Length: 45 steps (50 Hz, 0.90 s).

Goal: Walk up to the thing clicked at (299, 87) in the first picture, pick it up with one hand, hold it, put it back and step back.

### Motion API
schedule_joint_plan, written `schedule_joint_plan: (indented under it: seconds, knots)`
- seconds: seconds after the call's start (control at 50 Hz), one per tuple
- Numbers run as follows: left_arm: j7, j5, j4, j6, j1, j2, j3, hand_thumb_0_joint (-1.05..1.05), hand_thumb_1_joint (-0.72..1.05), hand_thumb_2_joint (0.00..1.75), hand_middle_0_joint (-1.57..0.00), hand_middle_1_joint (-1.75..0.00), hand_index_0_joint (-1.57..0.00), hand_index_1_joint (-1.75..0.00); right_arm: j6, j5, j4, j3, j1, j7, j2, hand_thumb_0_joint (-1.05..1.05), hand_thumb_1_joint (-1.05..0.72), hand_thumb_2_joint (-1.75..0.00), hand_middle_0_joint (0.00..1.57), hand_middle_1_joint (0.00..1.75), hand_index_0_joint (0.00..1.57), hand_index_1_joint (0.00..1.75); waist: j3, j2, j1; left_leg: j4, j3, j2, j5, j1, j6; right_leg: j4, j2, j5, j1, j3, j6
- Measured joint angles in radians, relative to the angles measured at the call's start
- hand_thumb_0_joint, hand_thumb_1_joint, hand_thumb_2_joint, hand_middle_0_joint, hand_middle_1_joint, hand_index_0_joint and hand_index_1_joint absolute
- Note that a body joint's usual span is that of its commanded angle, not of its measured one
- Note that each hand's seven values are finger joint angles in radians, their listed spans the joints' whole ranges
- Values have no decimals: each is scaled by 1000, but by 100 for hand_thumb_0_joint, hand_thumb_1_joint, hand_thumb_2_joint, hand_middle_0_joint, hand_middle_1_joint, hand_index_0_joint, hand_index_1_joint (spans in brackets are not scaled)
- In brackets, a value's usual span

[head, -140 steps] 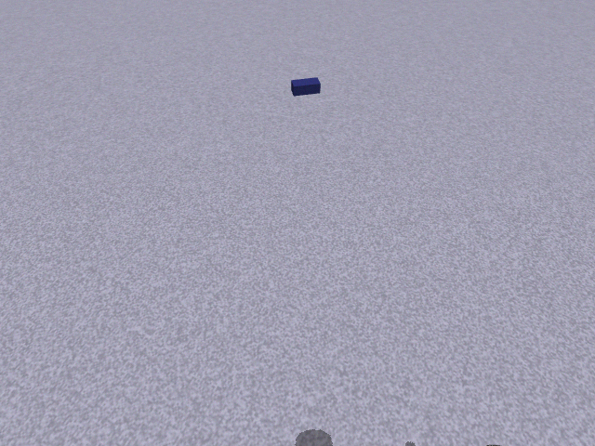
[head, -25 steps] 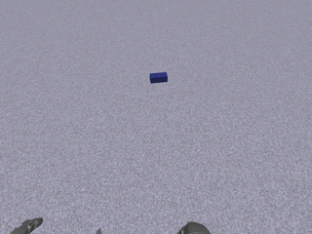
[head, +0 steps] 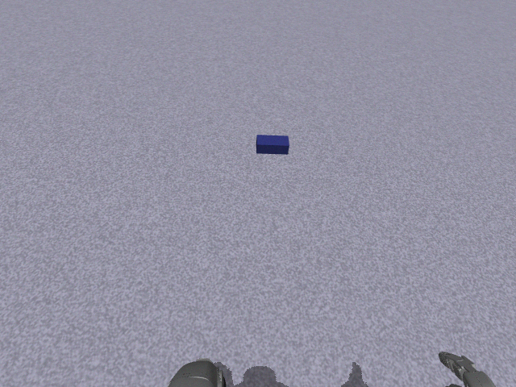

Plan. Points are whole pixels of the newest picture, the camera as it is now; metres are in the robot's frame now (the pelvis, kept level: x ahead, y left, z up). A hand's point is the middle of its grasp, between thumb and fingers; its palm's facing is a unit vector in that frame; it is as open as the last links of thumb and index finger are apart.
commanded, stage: walk up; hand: left
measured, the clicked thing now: (272, 144) +1.33 -0.07 -0.71
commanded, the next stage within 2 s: none
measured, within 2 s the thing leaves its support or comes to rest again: neither
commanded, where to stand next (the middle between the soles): +0.94 -0.39 m, yaw +3 degrees
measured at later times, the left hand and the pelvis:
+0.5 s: hand (196, 245) +0.37 +0.14 -0.10, palm faces -0.03 -0.92 -0.38, open 7.4 cm; pelvis +0.23 -0.13 +0.01, yaw -1 degrees
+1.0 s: hand (229, 214) +0.48 +0.09 -0.14, palm faces -0.04 -0.96 -0.29, open 7.4 cm; pelvis +0.44 -0.18 +0.01, yaw -1 degrees
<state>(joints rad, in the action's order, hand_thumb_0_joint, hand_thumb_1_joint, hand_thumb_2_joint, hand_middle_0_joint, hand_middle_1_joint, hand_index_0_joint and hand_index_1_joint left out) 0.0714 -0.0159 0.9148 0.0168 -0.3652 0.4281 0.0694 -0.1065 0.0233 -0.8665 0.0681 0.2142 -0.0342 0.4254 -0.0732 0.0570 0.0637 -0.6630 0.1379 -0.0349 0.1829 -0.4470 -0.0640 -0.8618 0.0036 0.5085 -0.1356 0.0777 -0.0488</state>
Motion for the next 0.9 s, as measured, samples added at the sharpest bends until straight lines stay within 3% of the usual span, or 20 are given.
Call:
schedule_joint_plan:
  seconds: [0.04,0.1,0.24,0.3,0.36,0.38,0.42,0.46,0.5,0.56,0.66,0.78,0.84,0.9]
  knots:
    - [-4,1,10,-9,12,-1,-14,1,90,90,-20,-30,-20,-30,-5,-19,18,-4,-2,10,-11,1,-91,-89,20,30,20,30,-2,15,-19,-11,9,1,49,38,4,-221,13,-41,-115,-75,5]
    - [0,7,4,-4,44,8,-16,1,91,90,-20,-30,-20,-30,-14,-29,27,-18,18,20,-26,1,-91,-89,20,30,20,30,1,41,-34,51,23,3,66,124,21,-315,-31,-114,-267,-115,18]
    - [45,-2,-33,-11,139,24,6,1,91,90,-20,-30,-20,-30,-28,-17,-1,-29,92,9,-11,1,-90,-89,20,30,20,31,6,30,-62,158,15,-27,108,275,63,-23,-154,-251,-432,-108,50]
    - [57,-3,-33,-12,174,29,14,1,91,90,-20,-30,-20,-30,-23,-16,-18,-23,123,8,6,1,-90,-89,20,30,20,31,13,11,-82,168,4,-50,145,323,95,129,-165,-333,-417,-93,44]
    - [63,-5,-30,-9,198,36,23,1,91,90,-20,-30,-20,-30,-8,-14,-39,-16,153,10,22,1,-90,-89,20,30,20,31,31,-7,-95,136,-10,-82,210,356,123,220,-144,-351,-355,-54,34]
    - [63,-7,-34,-4,202,40,26,1,91,90,-20,-30,-20,-30,-3,-13,-44,-14,164,13,27,1,-90,-89,20,30,20,31,38,-13,-97,97,-18,-97,244,355,121,241,-129,-348,-325,-42,30]
    - [48,-10,-43,16,221,23,35,1,91,90,-20,-30,-20,-30,16,-17,-66,-10,157,26,40,1,-90,-89,20,30,20,31,24,-54,-90,-115,-77,-132,283,283,76,174,-93,-309,-318,-14,42]
    - [34,-1,-59,27,222,2,26,1,91,90,-20,-30,-20,-30,36,-22,-84,-12,133,35,39,1,-90,-89,20,30,20,30,10,-63,-78,-358,-131,-87,286,172,46,158,-86,-269,-295,-5,35]
    - [23,6,-68,29,209,-21,10,1,91,90,-20,-30,-20,-30,37,-29,-93,-17,113,33,40,1,-91,-89,20,30,20,30,5,-80,-65,-464,-136,-62,230,81,30,205,-72,-264,-242,8,24]
    - [14,6,-69,30,172,-39,-4,0,90,90,-20,-30,-20,-30,27,-25,-83,-22,94,19,31,1,-91,-89,20,30,20,30,10,-95,-52,-425,-112,-62,163,-15,32,293,-42,-268,-165,29,7]
    - [11,-3,-73,29,105,-32,-4,1,90,90,-20,-30,-20,-30,26,-12,-67,-26,78,-2,5,1,-91,-89,20,30,20,30,12,-83,-28,-208,-81,-64,106,-82,57,373,3,-239,-67,54,-15]
    - [8,-8,-75,16,32,-7,1,1,90,90,-20,-30,-20,-30,29,-12,-52,-24,62,-3,-17,1,-91,-89,20,30,20,30,2,-44,1,12,-45,-35,19,-32,42,352,28,-132,29,77,-13]
    - [1,-4,-68,2,-1,0,-1,1,90,90,-20,-30,-20,-30,6,-5,-20,-17,53,9,-13,1,-91,-89,20,30,20,30,-4,-13,-3,61,-23,1,-40,31,6,157,1,-37,-6,64,-9]
    - [-5,-3,-41,-22,2,-4,-10,1,90,90,-20,-30,-20,-30,-3,-19,16,-15,39,26,-19,1,-91,-89,20,30,20,30,-9,11,-28,0,-12,5,36,54,3,-185,13,-37,-156,-43,10]
